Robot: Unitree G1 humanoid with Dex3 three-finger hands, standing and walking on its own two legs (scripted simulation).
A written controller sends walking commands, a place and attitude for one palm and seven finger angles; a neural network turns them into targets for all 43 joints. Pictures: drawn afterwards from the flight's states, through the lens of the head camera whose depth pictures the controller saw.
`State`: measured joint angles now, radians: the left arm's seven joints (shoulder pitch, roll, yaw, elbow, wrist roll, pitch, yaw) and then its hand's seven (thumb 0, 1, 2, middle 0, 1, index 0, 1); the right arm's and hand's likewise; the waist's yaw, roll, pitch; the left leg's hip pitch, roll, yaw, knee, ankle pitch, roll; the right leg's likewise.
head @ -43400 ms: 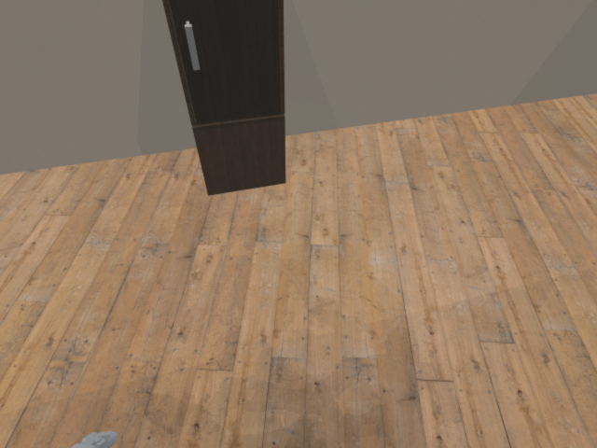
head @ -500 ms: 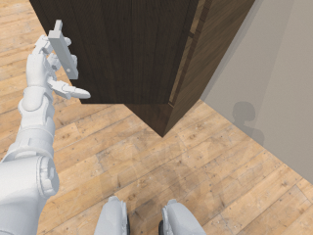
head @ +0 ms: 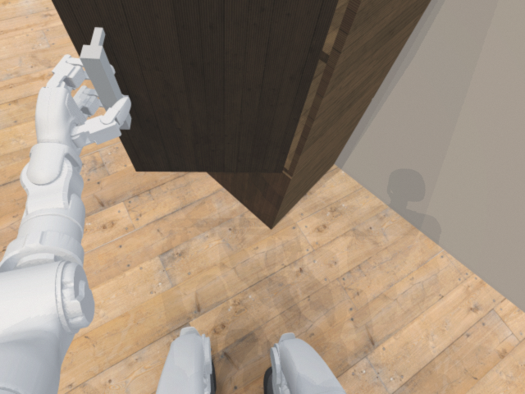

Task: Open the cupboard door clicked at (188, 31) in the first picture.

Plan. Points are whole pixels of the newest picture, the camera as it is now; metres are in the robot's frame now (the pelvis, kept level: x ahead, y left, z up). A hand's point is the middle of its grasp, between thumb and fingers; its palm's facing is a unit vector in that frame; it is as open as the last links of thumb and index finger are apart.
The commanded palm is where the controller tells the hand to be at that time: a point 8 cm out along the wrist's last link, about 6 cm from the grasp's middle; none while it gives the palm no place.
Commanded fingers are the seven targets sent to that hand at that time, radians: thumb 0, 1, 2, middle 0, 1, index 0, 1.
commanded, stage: close the thumb around the handle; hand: left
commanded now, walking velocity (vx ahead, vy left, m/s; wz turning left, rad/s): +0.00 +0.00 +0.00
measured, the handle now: (111, 82) +0.56 +0.19 +0.07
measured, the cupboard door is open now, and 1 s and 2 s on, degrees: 45 75 92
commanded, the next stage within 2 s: pull the door open along its arc in 0.14 s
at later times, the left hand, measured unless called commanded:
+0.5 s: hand (114, 128) +0.48 +0.18 +0.06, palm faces +0.02 -1.00 -0.01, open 7.2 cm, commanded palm +0.43 +0.22 +0.06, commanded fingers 0.00 0.90 0.90 -0.40 -1.35 -0.40 -1.35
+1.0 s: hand (165, 211) +0.36 +0.11 +0.06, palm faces +0.43 -0.90 +0.04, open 7.3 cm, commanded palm +0.29 +0.14 +0.06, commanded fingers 0.00 0.90 0.90 -0.40 -1.35 -0.40 -1.35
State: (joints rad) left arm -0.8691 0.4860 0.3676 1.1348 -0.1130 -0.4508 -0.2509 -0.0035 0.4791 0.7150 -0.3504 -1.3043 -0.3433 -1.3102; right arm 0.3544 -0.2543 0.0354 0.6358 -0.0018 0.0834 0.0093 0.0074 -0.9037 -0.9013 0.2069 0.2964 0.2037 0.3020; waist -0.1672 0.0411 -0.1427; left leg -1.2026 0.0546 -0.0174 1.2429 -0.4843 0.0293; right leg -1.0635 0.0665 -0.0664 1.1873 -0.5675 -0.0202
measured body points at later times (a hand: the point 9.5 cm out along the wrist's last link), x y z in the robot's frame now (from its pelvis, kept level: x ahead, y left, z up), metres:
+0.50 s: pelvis +0.00 +0.01 +0.01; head +0.13 +0.03 +0.44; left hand +0.48 +0.24 +0.06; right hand +0.02 -0.25 -0.10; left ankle +0.04 +0.10 -0.63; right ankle -0.01 -0.12 -0.63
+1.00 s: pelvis +0.02 -0.01 +0.02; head +0.08 +0.00 +0.47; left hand +0.33 +0.15 +0.06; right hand +0.19 -0.22 -0.09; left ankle +0.04 +0.10 -0.63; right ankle -0.01 -0.12 -0.63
